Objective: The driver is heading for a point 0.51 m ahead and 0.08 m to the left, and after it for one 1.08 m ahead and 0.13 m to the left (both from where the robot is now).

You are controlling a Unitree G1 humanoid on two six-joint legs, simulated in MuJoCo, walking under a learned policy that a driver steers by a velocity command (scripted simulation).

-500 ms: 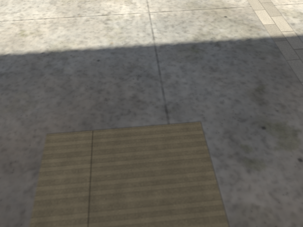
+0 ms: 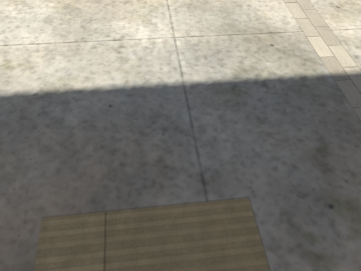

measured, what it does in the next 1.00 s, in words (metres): walks ahead, turning left: right foot, then left foot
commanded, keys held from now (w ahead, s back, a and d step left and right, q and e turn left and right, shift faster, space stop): w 0.18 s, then w+q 0.42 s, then q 0.40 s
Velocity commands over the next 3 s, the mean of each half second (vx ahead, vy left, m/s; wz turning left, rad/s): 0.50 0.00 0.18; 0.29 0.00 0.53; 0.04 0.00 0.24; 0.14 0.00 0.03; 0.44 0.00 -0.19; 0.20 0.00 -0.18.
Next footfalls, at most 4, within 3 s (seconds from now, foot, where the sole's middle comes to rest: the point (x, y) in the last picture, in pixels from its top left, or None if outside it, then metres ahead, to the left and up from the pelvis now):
0.28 right None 0.34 -0.17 -0.79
0.82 left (154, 251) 0.58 0.08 -0.79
1.32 right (210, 231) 0.66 -0.14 -0.79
2.42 right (161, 159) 1.02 0.05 -0.79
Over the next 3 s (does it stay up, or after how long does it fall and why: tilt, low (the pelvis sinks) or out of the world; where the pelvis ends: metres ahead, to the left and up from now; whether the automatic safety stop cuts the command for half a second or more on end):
stays up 1.02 0.13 -0.02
